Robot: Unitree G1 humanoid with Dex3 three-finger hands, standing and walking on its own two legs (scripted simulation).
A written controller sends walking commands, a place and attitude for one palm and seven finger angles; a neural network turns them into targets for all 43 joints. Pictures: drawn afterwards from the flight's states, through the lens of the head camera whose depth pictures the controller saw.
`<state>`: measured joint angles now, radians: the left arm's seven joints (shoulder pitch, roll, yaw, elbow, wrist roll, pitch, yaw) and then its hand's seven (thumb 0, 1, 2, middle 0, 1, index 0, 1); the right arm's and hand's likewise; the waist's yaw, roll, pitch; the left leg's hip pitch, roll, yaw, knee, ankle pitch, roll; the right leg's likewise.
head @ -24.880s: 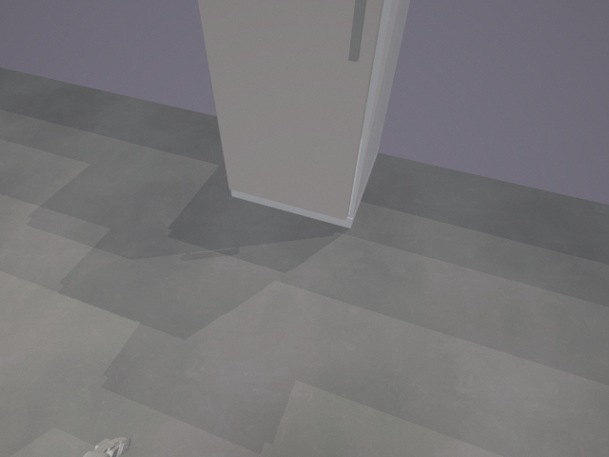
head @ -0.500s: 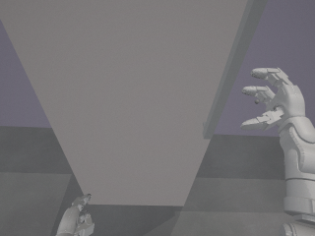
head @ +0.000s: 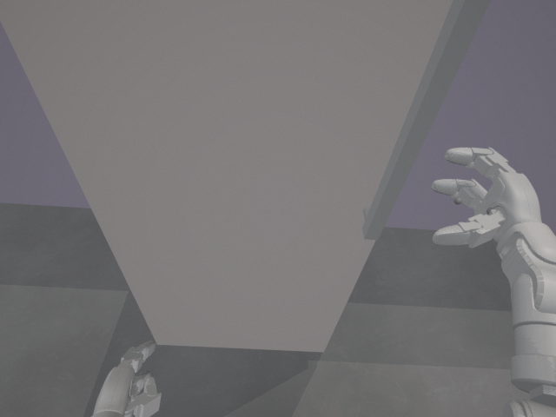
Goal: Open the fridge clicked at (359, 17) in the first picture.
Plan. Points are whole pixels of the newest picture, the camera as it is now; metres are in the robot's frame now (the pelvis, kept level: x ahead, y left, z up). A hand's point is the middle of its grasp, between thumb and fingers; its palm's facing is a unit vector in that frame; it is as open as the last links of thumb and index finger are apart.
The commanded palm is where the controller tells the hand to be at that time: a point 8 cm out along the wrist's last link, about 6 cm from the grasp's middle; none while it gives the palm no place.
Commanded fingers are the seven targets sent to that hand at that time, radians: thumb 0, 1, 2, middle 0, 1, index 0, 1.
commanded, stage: move the hooked fingers beside the handle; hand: right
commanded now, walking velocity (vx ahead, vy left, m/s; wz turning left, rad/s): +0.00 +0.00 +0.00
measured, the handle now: (408, 126) +0.45 -0.13 +0.23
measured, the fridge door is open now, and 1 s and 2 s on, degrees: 0 0 0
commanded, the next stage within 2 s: feel for the door with the fingertips in 1.00 s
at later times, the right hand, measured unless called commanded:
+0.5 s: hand (476, 181) +0.36 -0.20 +0.22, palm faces +0.02 +1.00 -0.05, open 14.0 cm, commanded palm +0.34 -0.25 +0.20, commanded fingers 0.00 0.50 -0.30 0.30 1.20 0.30 1.20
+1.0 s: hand (467, 197) +0.38 -0.21 +0.18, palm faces +0.01 +1.00 -0.06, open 14.0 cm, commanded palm +0.35 -0.25 +0.20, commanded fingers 0.00 0.50 -0.30 0.30 1.20 0.30 1.20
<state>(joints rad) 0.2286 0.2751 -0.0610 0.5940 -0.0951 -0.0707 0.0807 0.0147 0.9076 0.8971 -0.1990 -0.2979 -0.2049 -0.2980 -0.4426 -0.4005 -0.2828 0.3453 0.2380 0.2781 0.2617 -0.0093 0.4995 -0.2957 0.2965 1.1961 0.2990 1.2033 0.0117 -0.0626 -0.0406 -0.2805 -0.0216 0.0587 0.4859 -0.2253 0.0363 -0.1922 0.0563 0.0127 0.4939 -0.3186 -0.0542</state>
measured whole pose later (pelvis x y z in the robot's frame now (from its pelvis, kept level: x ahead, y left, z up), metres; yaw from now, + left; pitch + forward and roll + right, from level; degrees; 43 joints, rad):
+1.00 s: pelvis +0.01 -0.01 +0.00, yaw +0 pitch +1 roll +1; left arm 0.23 0.27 -0.06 0.59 -0.09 -0.05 0.08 0.01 0.91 0.90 -0.20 -0.30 -0.20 -0.30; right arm -0.42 -0.40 -0.28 0.29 0.24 0.31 0.25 -0.01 0.50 -0.30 0.30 1.20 0.30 1.20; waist 0.00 -0.07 -0.05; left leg -0.26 -0.02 0.06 0.47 -0.23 0.03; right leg -0.17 0.06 0.01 0.48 -0.32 -0.06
